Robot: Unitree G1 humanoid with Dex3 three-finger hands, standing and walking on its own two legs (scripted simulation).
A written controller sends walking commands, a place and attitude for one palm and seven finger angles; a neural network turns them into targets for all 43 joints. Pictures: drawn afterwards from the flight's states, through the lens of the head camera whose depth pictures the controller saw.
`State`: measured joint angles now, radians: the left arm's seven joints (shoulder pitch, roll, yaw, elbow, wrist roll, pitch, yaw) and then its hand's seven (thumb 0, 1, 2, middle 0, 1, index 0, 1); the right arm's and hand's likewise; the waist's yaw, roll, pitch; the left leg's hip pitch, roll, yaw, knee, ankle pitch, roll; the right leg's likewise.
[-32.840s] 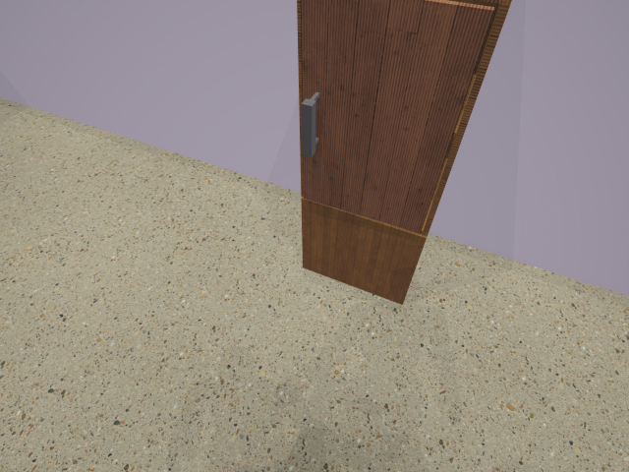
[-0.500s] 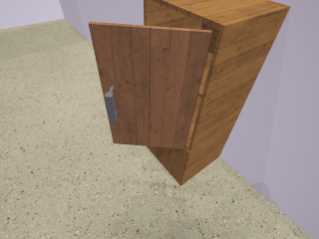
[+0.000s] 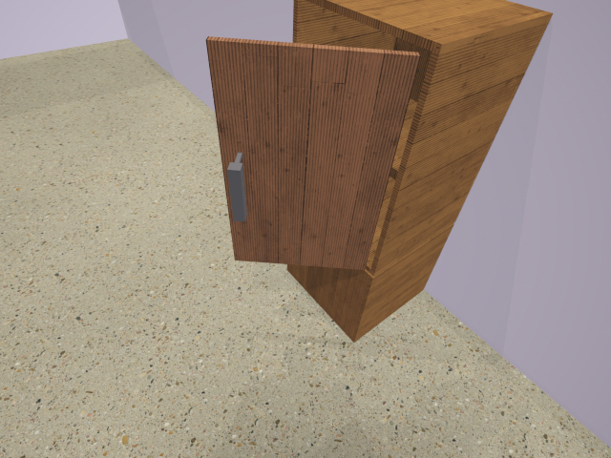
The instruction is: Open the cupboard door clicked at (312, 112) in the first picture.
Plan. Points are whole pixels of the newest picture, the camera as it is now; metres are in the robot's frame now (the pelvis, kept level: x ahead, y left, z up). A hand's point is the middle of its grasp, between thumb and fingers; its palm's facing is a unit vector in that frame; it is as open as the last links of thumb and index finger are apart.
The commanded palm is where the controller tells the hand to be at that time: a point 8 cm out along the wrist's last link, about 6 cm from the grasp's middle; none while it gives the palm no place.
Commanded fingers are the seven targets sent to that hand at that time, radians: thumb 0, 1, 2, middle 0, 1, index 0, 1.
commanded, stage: come to a stop and stand still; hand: left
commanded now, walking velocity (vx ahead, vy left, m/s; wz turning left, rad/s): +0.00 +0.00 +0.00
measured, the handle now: (239, 186) +0.67 +0.18 -0.05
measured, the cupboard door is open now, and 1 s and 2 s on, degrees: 49 49 49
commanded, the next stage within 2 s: look again from close up in 1.70 s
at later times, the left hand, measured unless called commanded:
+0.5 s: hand out of the picture -0.16 +0.21 -0.19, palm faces +0.14 -0.97 -0.21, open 7.4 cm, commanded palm none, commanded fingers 0.00 0.90 0.90 -0.20 -0.30 -0.20 -0.30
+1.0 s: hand out of the picture +0.04 +0.22 -0.16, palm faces -0.14 -0.98 -0.13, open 7.4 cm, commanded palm none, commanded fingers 0.00 0.90 0.90 -0.20 -0.30 -0.20 -0.30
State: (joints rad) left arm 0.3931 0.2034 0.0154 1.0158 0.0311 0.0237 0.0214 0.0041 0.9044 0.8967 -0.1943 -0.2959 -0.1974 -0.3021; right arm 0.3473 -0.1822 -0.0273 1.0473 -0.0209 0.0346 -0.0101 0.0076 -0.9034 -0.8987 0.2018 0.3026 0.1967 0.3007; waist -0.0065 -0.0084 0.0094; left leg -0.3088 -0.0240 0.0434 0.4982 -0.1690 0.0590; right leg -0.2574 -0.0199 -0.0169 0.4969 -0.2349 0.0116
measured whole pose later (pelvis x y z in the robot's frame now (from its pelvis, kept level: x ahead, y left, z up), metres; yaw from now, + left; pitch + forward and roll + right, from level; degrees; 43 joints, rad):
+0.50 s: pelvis -0.08 +0.04 -0.01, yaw +2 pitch -3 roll -2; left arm 0.47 0.17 0.05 1.09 0.05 0.06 0.04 0.00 0.90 0.90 -0.20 -0.30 -0.20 -0.30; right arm 0.20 -0.21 -0.08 0.97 -0.01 0.07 0.00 0.01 -0.91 -0.90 0.20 0.30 0.20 0.30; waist 0.03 0.01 -0.04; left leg -0.47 -0.02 0.00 1.08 -0.37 0.01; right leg -0.30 -0.02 -0.03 0.58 -0.22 0.01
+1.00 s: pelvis -0.07 +0.05 +0.01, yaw -3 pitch +1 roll -2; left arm 0.15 0.20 0.04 0.97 0.02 0.05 -0.01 0.00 0.91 0.90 -0.19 -0.30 -0.19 -0.30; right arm 0.56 -0.07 0.00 1.14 -0.03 -0.03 -0.06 0.01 -0.90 -0.90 0.20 0.30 0.20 0.30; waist -0.10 -0.04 0.04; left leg -0.10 0.03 0.08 0.35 -0.27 0.04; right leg -0.50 -0.07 -0.03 0.81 -0.22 0.03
